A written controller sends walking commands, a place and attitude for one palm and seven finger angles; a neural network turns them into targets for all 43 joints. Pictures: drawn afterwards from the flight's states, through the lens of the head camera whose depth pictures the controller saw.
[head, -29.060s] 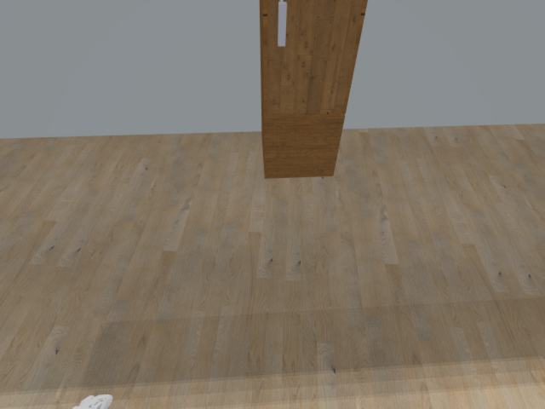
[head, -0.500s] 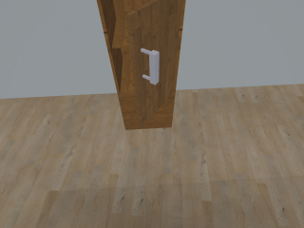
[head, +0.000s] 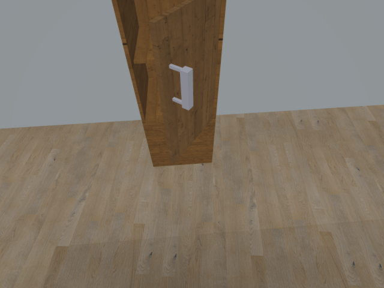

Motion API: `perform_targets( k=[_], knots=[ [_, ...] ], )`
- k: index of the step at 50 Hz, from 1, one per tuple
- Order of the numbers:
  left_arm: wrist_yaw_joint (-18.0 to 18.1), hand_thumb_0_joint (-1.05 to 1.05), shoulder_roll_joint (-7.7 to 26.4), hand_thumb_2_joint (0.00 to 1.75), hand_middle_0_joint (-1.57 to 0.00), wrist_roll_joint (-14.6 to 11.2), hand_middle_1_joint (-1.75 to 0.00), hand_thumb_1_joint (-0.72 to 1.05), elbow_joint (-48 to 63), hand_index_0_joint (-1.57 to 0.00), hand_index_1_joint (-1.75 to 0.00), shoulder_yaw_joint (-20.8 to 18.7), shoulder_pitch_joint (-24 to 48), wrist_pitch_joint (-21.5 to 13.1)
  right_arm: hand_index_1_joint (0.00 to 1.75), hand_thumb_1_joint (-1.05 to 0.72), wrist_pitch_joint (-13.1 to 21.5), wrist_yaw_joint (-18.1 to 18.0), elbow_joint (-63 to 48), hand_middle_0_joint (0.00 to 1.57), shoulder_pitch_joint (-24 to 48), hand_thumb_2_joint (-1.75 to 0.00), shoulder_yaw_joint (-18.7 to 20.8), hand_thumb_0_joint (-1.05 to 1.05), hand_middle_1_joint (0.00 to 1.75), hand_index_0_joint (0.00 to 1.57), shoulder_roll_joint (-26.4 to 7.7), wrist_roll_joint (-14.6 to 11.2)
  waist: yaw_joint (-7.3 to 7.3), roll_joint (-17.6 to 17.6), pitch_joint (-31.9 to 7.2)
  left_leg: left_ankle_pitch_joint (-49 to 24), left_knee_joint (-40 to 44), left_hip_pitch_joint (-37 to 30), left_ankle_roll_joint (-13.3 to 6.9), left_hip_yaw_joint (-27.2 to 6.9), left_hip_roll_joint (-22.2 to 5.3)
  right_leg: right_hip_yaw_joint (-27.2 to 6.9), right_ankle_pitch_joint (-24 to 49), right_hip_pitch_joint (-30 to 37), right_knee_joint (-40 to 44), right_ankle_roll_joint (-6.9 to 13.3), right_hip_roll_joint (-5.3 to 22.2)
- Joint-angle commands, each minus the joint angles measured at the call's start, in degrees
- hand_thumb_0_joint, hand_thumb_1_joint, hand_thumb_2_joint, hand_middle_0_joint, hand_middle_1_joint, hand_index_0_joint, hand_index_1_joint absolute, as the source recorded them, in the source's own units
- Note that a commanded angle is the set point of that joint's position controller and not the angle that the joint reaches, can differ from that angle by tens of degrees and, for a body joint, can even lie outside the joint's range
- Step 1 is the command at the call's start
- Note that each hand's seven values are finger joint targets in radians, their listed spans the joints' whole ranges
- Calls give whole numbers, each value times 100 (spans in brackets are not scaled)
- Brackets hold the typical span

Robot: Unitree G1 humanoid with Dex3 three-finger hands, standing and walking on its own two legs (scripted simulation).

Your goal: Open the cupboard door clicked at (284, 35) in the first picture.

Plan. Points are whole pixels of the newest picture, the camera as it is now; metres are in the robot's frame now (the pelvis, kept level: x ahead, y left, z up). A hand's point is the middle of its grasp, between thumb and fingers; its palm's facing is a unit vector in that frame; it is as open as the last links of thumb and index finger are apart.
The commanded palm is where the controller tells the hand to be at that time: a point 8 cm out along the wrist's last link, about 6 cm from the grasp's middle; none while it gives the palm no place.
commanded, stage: walk to a spot facing it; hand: left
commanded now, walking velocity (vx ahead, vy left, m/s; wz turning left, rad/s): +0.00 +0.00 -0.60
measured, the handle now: (180, 86) +0.66 +0.08 +0.04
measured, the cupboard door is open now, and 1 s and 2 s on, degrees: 52 52 52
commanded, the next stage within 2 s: none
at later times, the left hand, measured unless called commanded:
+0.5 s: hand out of the picture +0.10 +0.16 -0.18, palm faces -0.19 -0.93 -0.31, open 7.3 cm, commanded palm none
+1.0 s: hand (141, 280) +0.17 +0.15 -0.19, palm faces -0.44 -0.87 -0.23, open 7.4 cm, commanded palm none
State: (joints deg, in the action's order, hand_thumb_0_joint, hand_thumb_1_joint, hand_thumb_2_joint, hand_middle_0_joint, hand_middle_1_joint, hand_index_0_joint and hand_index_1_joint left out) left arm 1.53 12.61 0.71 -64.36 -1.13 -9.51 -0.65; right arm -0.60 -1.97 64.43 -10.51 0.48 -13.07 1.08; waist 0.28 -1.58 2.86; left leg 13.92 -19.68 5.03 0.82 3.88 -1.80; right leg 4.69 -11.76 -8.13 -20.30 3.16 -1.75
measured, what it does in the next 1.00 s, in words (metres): steps on the spot, turning right: left foot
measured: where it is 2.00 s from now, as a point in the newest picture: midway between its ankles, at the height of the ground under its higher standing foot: outside the picture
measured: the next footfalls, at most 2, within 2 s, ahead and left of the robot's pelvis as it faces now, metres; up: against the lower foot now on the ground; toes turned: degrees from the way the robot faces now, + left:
left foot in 0.92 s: +0.10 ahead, +0.09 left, +0.00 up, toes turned -30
right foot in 1.28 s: -0.03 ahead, -0.17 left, +0.00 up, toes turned -48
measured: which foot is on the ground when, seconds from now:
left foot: down 0.00-0.44, up 0.46-0.90, down 0.92-1.00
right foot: down 0.00-0.92, up 0.94-1.00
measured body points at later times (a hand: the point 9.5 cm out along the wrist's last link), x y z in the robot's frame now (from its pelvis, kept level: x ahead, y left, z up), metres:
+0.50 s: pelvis -0.02 -0.03 -0.03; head +0.03 -0.08 +0.42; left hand +0.11 +0.21 -0.15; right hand -0.04 -0.28 -0.20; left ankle -0.05 +0.12 -0.71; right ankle -0.04 -0.11 -0.75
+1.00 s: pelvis +0.01 -0.01 -0.01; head +0.08 -0.02 +0.43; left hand +0.19 +0.19 -0.17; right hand +0.00 -0.29 -0.13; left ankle +0.06 +0.11 -0.75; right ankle -0.06 -0.11 -0.70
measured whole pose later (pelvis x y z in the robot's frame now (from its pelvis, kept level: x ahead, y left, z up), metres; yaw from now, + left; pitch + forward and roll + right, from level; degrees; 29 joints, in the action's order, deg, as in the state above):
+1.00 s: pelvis +0.01 -0.01 -0.01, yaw -31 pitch +2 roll -1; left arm -0.4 15.0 1.5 -52.8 -5.4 -11.1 3.1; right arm -0.9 -2.2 49.3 -6.0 1.6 -11.0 1.3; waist 2.4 2.9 5.8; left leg 17.3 -31.6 15.8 0.5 0.2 -2.1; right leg -5.6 -28.0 -25.8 -52.6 -1.2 -5.8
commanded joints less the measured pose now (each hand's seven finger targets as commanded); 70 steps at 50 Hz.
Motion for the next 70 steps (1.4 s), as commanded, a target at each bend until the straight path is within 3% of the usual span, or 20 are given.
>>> perform_targets(
  k=[1,9,14,20,22,24,30,39,43,44,46,48,53,58,61,62,63,64,65,70],
  knots=[
    [9,0,829,90,-20,4,-30,90,300,-20,-30,-275,-258,84,30,-90,-35,-81,-250,20,-504,-90,171,0,30,20,-540,-1,-95,268,-170,-751,-293,233,-67,-39,-586,-1133,2107,-40,-77,85,946],
    [-88,0,823,90,-20,54,-30,90,812,-20,-30,-428,-42,236,30,-90,-85,-117,-709,20,-496,-90,367,0,30,20,-665,2,-157,-17,-144,-79,-476,195,-225,-111,-932,-1395,1296,-1025,-649,96,609],
    [-202,0,527,90,-20,77,-30,90,1196,-20,-30,-492,205,345,30,-90,29,-142,-885,20,-492,-90,425,0,30,20,-898,96,-96,-934,34,-1601,395,118,-1182,-904,-2393,-654,-1842,-2093,-3749,-271,229],
    [-265,0,493,90,-20,62,-30,90,1062,-20,-30,-521,-608,237,30,-90,-15,-70,-1130,20,-9,-90,493,0,30,20,-1046,71,345,-309,-299,-1876,-1460,444,-346,525,-1618,-70,-271,-397,-1168,-234,227],
    [-94,0,1592,90,-20,114,-30,90,977,-20,-30,-740,-1175,110,30,-90,-76,17,-1586,20,227,-90,403,0,30,20,-454,-57,570,2512,-374,2254,-4324,2590,270,580,-139,-3502,3100,493,262,726,2255],
    [9,0,1358,90,-20,33,-30,90,1090,-20,-30,-667,-898,150,30,-90,-148,46,-1567,20,466,-90,420,0,30,20,-492,-68,427,1146,-69,1909,-4867,2941,189,-452,-370,-3045,2110,235,161,1080,2027],
    [43,0,1067,90,-20,57,-30,90,1323,-20,-30,-591,-567,82,30,-90,-165,37,-1497,20,466,-90,394,0,30,20,-340,-65,118,413,-760,956,-4387,2554,346,-481,-201,-2594,2705,360,-215,815,1322],
    [-19,0,1139,90,-20,107,-30,90,1411,-20,-30,-651,-657,145,30,-90,-68,-8,-1809,20,860,-90,398,0,30,20,-377,-126,227,968,-545,1138,-2862,2147,263,-551,71,-3129,2627,217,-218,856,1191],
    [-26,0,1113,90,-20,66,-30,90,1517,-20,-30,-653,-276,179,30,-90,10,-55,-1705,20,256,-90,392,0,30,20,-423,-159,-112,802,-710,373,-1187,907,183,-607,123,-3121,2461,-425,-612,504,918],
    [-34,0,986,90,-20,30,-30,90,1575,-20,-30,-617,-149,189,30,-90,62,-84,-1598,20,-83,-90,411,0,30,20,-557,-145,-276,519,-855,-149,-396,-40,132,-680,-127,-2804,1795,-1030,-916,222,616],
    [-147,0,604,90,-20,-18,-30,90,1777,-20,-30,-510,-129,173,30,-90,110,-139,-1667,20,-328,-90,547,0,30,20,-1419,-1,-292,-1699,-752,-1501,461,-774,-881,-2964,-2594,-1028,-2445,-2674,-3086,-477,-391],
    [-221,0,729,90,-20,57,-30,90,1837,-20,-30,-568,-244,182,30,-90,62,-122,-1918,20,-14,-90,422,0,30,20,-1197,92,-66,-673,-426,-1211,409,464,-1301,-2366,-2564,-915,-2115,-2397,-4464,-596,22],
    [-372,0,536,90,-20,61,-30,90,1681,-20,-30,-507,-37,279,30,-90,112,-129,-1827,20,-113,-90,340,0,30,20,-884,93,6,-949,-412,-3456,-297,-117,-706,-472,-1454,-428,-1390,-2614,-4429,-697,183],
    [-507,0,407,90,-20,54,-30,90,1857,-20,-30,-384,554,204,30,-90,112,-10,-1572,20,-700,-90,443,0,30,20,-1134,120,-303,-1109,-519,-1313,-152,-171,-643,-231,-1653,115,-1386,-1846,-2411,-517,243],
    [-533,0,524,90,-20,64,-30,90,1653,-20,-30,-412,151,145,30,-90,109,52,-1557,20,-586,-90,467,0,30,20,-1239,99,-21,-807,-443,-300,-734,589,-410,49,-1633,350,-863,-487,-1127,-311,75],
    [-489,0,826,90,-20,84,-30,90,1427,-20,-30,-489,-568,98,30,-90,120,110,-1607,20,-439,-90,445,0,30,20,-1132,55,366,-153,-645,21,-1714,1406,-175,415,-1329,50,-708,773,-552,-93,167],
    [-381,0,1575,90,-20,138,-30,90,1196,-20,-30,-667,-1318,11,30,-90,137,176,-1839,20,-136,-90,326,0,30,20,-650,-65,776,1799,-834,1430,-3588,3143,185,1073,-540,-2391,-1296,2066,260,554,1708],
    [-252,0,1955,90,-20,23,-30,90,1089,-20,-30,-738,-1705,37,30,-90,126,171,-2172,20,536,-90,282,0,30,20,-680,-33,1018,2177,-586,2686,-4668,4026,243,251,-263,-3926,-895,1783,689,1071,2533],
    [-188,0,1842,90,-20,6,-30,90,1150,-20,-30,-711,-1565,9,30,-90,141,193,-2188,20,648,-90,324,0,30,20,-805,-26,875,1668,-220,2092,-4958,4373,201,-379,-508,-3627,-1048,1615,735,1222,2457],
    [-168,0,1148,90,-20,65,-30,90,1433,-20,-30,-511,-383,-137,30,-90,111,292,-1756,20,239,-90,384,0,30,20,-577,24,70,934,111,650,-3940,2866,352,-161,-538,-2144,-515,-364,749,840,1496]
  ],
)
